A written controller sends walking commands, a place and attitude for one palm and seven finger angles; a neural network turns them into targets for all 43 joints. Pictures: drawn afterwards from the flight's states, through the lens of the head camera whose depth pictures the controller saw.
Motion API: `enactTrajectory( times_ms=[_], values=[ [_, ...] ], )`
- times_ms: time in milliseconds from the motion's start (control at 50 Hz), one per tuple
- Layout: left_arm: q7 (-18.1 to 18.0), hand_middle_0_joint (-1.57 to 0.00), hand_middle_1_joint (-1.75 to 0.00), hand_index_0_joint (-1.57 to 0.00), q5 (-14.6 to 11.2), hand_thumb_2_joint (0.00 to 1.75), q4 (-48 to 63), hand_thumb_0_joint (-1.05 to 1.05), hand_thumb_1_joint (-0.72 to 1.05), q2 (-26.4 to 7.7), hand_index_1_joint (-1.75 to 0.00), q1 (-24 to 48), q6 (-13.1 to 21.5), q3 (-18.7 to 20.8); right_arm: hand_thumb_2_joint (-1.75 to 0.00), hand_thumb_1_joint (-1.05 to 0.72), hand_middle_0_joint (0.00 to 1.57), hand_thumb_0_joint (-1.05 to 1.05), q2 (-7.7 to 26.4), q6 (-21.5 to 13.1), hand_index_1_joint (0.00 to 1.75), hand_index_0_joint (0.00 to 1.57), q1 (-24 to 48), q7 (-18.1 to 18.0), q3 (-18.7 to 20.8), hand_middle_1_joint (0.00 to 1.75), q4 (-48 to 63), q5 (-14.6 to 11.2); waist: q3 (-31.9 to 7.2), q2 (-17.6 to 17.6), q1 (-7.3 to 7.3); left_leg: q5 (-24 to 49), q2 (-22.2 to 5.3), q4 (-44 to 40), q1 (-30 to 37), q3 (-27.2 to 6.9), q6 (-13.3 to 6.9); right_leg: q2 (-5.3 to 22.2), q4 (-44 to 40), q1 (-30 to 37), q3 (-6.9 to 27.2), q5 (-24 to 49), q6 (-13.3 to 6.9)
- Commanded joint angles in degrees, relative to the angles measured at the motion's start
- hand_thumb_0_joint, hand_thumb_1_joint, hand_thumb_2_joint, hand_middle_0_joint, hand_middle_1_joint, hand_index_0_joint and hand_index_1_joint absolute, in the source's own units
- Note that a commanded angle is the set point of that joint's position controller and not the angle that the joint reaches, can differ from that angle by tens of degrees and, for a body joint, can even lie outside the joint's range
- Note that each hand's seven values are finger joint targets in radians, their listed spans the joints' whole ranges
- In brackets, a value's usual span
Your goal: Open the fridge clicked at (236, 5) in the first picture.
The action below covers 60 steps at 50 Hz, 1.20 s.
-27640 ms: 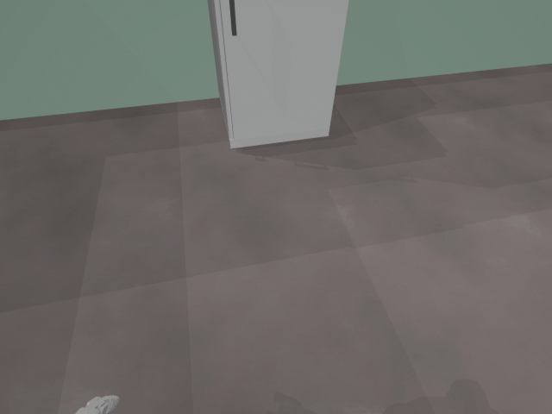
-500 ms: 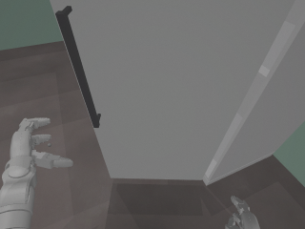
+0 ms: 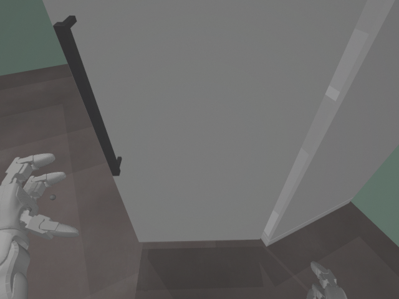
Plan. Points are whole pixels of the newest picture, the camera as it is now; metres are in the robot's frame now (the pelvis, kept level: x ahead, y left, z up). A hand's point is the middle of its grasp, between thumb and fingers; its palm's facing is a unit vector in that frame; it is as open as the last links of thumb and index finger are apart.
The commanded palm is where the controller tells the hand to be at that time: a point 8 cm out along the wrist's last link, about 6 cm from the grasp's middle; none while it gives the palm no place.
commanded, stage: draw the hand back to the body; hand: left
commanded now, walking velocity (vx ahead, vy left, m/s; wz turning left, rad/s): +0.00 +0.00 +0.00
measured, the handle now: (98, 112) +0.47 +0.28 +0.13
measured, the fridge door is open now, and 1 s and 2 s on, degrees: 66 66 66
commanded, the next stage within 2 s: step back with the hand held close in 1.28 s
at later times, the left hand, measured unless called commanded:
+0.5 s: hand (31, 204) +0.22 +0.29 +0.14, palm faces +0.51 -0.81 -0.29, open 12.8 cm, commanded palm +0.17 +0.32 +0.16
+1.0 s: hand (30, 196) +0.21 +0.27 +0.18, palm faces +0.48 -0.79 -0.37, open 8.0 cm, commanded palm +0.16 +0.30 +0.20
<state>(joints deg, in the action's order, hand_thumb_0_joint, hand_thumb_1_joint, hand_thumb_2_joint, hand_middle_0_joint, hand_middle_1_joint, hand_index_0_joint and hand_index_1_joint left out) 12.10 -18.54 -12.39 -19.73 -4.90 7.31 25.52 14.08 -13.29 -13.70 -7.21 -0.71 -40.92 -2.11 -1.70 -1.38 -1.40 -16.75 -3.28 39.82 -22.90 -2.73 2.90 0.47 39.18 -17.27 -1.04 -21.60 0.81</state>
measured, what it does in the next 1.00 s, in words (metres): stands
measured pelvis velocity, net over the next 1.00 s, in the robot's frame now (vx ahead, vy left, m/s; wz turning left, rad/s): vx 0.02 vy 0.00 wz -0.02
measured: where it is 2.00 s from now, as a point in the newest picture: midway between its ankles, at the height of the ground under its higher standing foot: outside the picture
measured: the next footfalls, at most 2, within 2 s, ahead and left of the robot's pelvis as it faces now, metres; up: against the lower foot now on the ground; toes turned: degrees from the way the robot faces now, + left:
none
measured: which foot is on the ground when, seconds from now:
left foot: down 0.00-1.00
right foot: down 0.00-1.00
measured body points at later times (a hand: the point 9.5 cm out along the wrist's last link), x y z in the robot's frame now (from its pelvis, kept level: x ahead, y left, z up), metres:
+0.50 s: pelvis +0.00 +0.01 +0.02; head -0.02 +0.00 +0.47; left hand +0.19 +0.33 +0.16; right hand +0.20 -0.21 -0.05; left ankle +0.05 +0.15 -0.72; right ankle -0.01 -0.13 -0.72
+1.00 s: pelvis +0.02 +0.00 +0.02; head -0.01 -0.02 +0.47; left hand +0.18 +0.31 +0.20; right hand +0.21 -0.22 -0.05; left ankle +0.05 +0.15 -0.72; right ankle -0.01 -0.13 -0.72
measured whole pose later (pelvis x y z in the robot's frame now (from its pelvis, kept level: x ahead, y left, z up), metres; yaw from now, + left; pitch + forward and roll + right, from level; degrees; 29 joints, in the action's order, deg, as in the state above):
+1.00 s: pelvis +0.02 +0.00 +0.02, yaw -1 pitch -6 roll +0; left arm -6.9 -3.2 21.5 -18.5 -26.5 5.5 20.0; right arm 12.6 -10.8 -10.5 -5.1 -0.8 -39.2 1.1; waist 1.3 -3.1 -4.2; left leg -11.8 -3.4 24.2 -6.6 -0.7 2.6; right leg 0.6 22.4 -1.2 0.2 -15.4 1.0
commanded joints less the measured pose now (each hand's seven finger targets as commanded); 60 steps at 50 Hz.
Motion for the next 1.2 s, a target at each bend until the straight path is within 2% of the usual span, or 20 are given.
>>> enactTrajectory(
  times_ms=[0, 80, 140, 180, 200, 220, 240, 260, 320, 380, 440, 600, 680, 760, 840, 880, 980, 1120, 1160, 1180],
  values=[
    [-2.1, -0.25, -1.15, -0.25, -2.5, 0.2, 19.9, 0.0, -0.55, -13.3, -1.15, 11.3, -0.4, 6.4, -0.9, -0.9, 0.2, 0.0, 6.7, -4.7, 0.3, 0.2, 8.5, -1.1, 1.7, 0.3, 11.0, -0.3, -9.0, -3.5, -1.97, 6.6, 4.0, -7.1, 7.5, 1.9, -3.4, -2.0, -8.3, -0.2, -1.7, 11.6, -0.4],
    [-5.2, -0.25, -1.15, -0.25, 0.2, 0.2, 24.3, 0.0, -0.55, -9.5, -1.15, 8.7, 1.0, 2.5, -0.9, -0.9, 0.2, 0.0, 6.7, -5.8, 0.3, 0.2, 7.9, -0.4, 1.5, 0.3, 10.7, 0.4, -8.3, -2.9, -0.78, 7.6, 3.7, -7.1, 9.1, 1.6, -3.4, -2.5, -7.9, -1.5, -2.3, 12.2, -0.5],
    [-4.3, -0.25, -1.09, -0.25, -0.1, 0.25, 23.8, 0.0, -0.44, -8.8, -1.09, 6.6, -0.5, 1.5, -0.9, -0.9, 0.2, 0.0, 6.9, -5.7, 0.3, 0.2, 8.1, -0.5, 1.3, 0.3, 10.1, -0.1, -6.7, -1.9, -0.75, 5.2, 3.7, -7.7, 8.8, 1.7, -3.5, -2.6, -9.1, -0.8, -2.1, 10.1, -0.7],
    [-3.3, -0.24, -1.04, -0.24, -0.7, 0.29, 24.8, 0.0, -0.37, -9.8, -1.04, 6.3, -2.6, 2.1, -0.9, -0.9, 0.2, 0.0, 6.8, -5.6, 0.3, 0.2, 9.1, -1.0, 1.1, 0.3, 10.5, -0.5, -6.6, -1.9, -1.36, 3.8, 3.8, -8.5, 8.9, 1.8, -3.4, -2.2, -10.2, -0.4, -1.9, 8.5, -0.5],
    [-10.9, -0.24, -1.02, -0.24, 7.7, 0.31, 26.3, 0.0, -0.33, -19.8, -1.02, 8.0, -1.0, 5.8, -0.9, -0.9, 0.2, 0.0, 6.9, -4.7, 0.3, 0.2, 9.5, -1.0, 1.9, 0.3, 10.7, 1.1, -3.3, -4.7, -2.59, 3.2, 3.9, -10.0, 9.1, 3.1, -3.3, -1.1, -15.1, 0.4, 0.7, 7.2, -0.9],
    [-13.9, -0.24, -1.0, -0.24, 9.1, 0.32, 25.6, 0.0, -0.3, -13.9, -1.0, 6.1, -0.7, 2.5, -0.9, -0.9, 0.2, 0.0, 5.8, -4.2, 0.3, 0.2, 9.5, -0.7, 1.5, 0.3, 10.5, 1.5, -1.8, -4.8, -1.31, 2.8, 4.1, -10.5, 9.5, 3.3, -3.2, -0.8, -15.7, -0.1, -0.2, 6.5, -0.8],
    [-15.4, -0.24, -0.98, -0.24, 9.6, 0.34, 26.6, 0.0, -0.26, -13.6, -0.98, 4.9, -0.7, 2.5, -0.9, -0.9, 0.2, 0.0, 6.1, -4.1, 0.3, 0.2, 9.7, -0.6, 1.5, 0.3, 10.5, 1.5, -1.4, -2.5, -1.56, 2.6, 4.0, -10.8, 9.6, 2.8, -3.1, -1.0, -16.0, 0.0, -0.5, 6.0, -0.8],
    [-16.4, -0.24, -0.96, -0.24, 11.0, 0.36, 26.5, 0.0, -0.22, -10.1, -0.96, 2.5, -0.9, -0.6, -0.9, -0.9, 0.2, 0.0, 5.4, -3.6, 0.3, 0.2, 9.6, -0.4, 1.1, 0.3, 10.5, 1.5, -1.1, -2.3, -1.39, 3.1, 3.6, -11.6, 10.9, 3.3, -3.2, -1.2, -15.8, 0.7, -0.9, 6.3, -0.9],
    [-19.0, -0.24, -0.89, -0.24, 12.9, 0.41, 32.0, 0.0, -0.12, -10.5, -0.89, 1.7, -0.3, -1.5, -0.9, -0.9, 0.2, 0.0, 5.3, -3.0, 0.3, 0.2, 10.1, 0.0, 1.1, 0.3, 11.2, 1.8, -3.7, -4.9, -1.65, 3.7, 3.3, -14.1, 14.4, 3.5, -3.2, -1.4, -16.5, 3.8, -1.0, 7.2, -0.9],
    [-20.4, -0.23, -0.83, -0.23, 14.1, 0.46, 34.2, 0.0, -0.01, -10.8, -0.83, 0.0, 0.1, -1.3, -0.9, -0.9, 0.2, 0.0, 5.3, -2.8, 0.3, 0.2, 10.4, 0.2, 1.1, 0.3, 11.1, 2.1, -4.2, -3.7, -1.8, 4.5, 3.0, -15.8, 15.7, 3.7, -3.1, -1.7, -17.6, 5.9, -1.4, 7.6, -0.8],
    [-20.9, -0.23, -0.77, -0.23, 14.5, 0.51, 33.6, 0.0, 0.1, -10.9, -0.77, -2.3, 0.1, -0.6, -0.9, -0.9, 0.2, 0.0, 5.4, -2.4, 0.3, 0.2, 11.0, 0.2, 1.3, 0.3, 10.7, 2.3, -1.7, -1.6, -2.06, 4.7, 2.9, -17.3, 15.8, 4.0, -3.3, -1.7, -19.3, 7.0, -1.4, 7.6, -0.7],
    [-20.9, -0.22, -0.6, -0.22, 15.4, 0.65, 39.5, 0.0, 0.39, -9.5, -0.6, -8.4, 1.1, -1.1, -0.9, -0.9, 0.2, 0.0, 4.8, -1.8, 0.3, 0.2, 11.6, 0.8, 1.5, 0.3, 10.6, 2.6, -1.1, -5.6, -2.74, 9.0, 2.8, -19.5, 18.1, 4.7, -3.1, -1.8, -20.2, 10.2, -1.6, 11.6, -0.7],
    [-20.7, -0.21, -0.51, -0.21, 15.4, 0.73, 41.6, 0.0, 0.54, -10.0, -0.51, -11.3, 1.4, -0.1, -0.9, -0.9, 0.2, 0.0, 4.9, -1.7, 0.3, 0.2, 11.5, 1.1, 1.9, 0.3, 10.8, 2.8, -0.8, -1.7, -2.88, 10.6, 2.5, -19.6, 18.2, 4.9, -3.2, -2.0, -20.5, 11.0, -1.9, 13.3, -0.4],
    [-20.4, -0.21, -0.43, -0.21, 15.2, 0.8, 43.2, 0.0, 0.68, -10.1, -0.43, -15.4, 1.5, 1.1, -0.9, -0.9, 0.2, 0.0, 4.6, -1.4, 0.3, 0.2, 11.6, 1.3, 2.1, 0.3, 10.8, 2.8, -0.7, -2.0, -3.17, 12.5, 2.5, -19.1, 18.7, 5.8, -3.3, -1.8, -20.7, 11.5, -1.6, 16.0, -0.2],
    [-20.2, -0.2, -0.34, -0.2, 15.1, 0.87, 45.5, 0.0, 0.83, -10.1, -0.34, -15.2, 1.7, 1.3, -0.9, -0.9, 0.2, 0.0, 4.4, -1.2, 0.3, 0.2, 11.7, 1.4, 2.2, 0.3, 10.9, 2.8, 0.3, -2.4, -2.9, 12.2, 2.6, -18.7, 18.9, 6.0, -3.4, -1.9, -21.5, 10.8, -1.5, 15.9, -0.1],
    [-20.3, -0.2, -0.3, -0.2, 15.2, 0.9, 47.1, 0.0, 0.9, -10.2, -0.3, -15.8, 1.9, 1.4, -0.9, -0.9, 0.2, 0.0, 4.3, -1.2, 0.3, 0.2, 11.5, 1.4, 2.3, 0.3, 11.1, 2.9, -0.8, -2.8, -2.96, 13.0, 2.6, -18.5, 19.4, 6.2, -3.5, -1.7, -21.1, 11.3, -1.4, 17.1, 0.0],
    [-20.0, -0.2, -0.3, -0.2, 14.9, 0.9, 44.2, 0.0, 0.9, -9.1, -0.3, -15.6, 1.2, 0.9, -0.9, -0.9, 0.2, 0.0, 4.3, -0.4, 0.3, 0.2, 11.3, 1.2, 2.5, 0.3, 10.8, 2.8, 0.6, 0.3, -2.62, 13.6, 2.6, -18.4, 19.2, 6.6, -3.7, -1.8, -21.2, 10.8, -1.4, 18.3, 0.4],
    [-20.1, -0.2, -0.3, -0.2, 15.1, 0.9, 45.9, 0.0, 0.9, -9.6, -0.3, -13.9, 1.2, 0.7, -0.9, -0.9, 0.2, 0.0, 4.0, 0.0, 0.3, 0.2, 11.9, 1.0, 2.3, 0.3, 10.9, 3.0, -1.0, -1.9, -2.88, 14.2, 2.9, -18.2, 20.2, 6.4, -3.7, -1.6, -21.2, 11.5, -1.4, 18.7, 0.3],
    [-20.2, -0.2, -0.3, -0.2, 15.2, 0.9, 46.4, 0.0, 0.9, -9.8, -0.3, -14.5, 1.2, 0.9, -0.9, -0.9, 0.2, 0.0, 3.9, -0.4, 0.3, 0.2, 11.8, 1.0, 2.1, 0.3, 10.8, 3.0, -0.9, -3.9, -2.99, 14.5, 2.9, -18.1, 20.4, 6.5, -3.7, -1.5, -21.2, 11.8, -1.4, 19.3, 0.2],
    [-20.3, -0.2, -0.3, -0.2, 15.1, 0.9, 46.8, 0.0, 0.9, -9.9, -0.3, -14.1, 1.2, 0.8, -0.9, -0.9, 0.2, 0.0, 3.8, -0.3, 0.3, 0.2, 11.9, 1.1, 2.0, 0.3, 10.8, 3.0, -1.2, -3.5, -3.0, 14.3, 3.0, -18.2, 20.3, 6.3, -3.6, -1.5, -21.2, 11.8, -1.5, 18.8, 0.2]
  ],
)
